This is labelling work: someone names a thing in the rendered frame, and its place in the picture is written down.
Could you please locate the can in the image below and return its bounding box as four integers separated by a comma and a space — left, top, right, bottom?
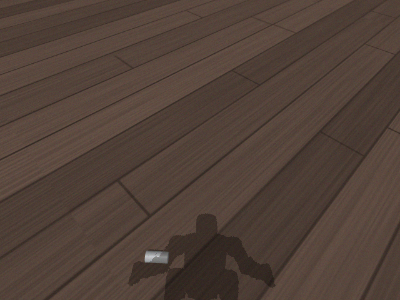
145, 251, 169, 264

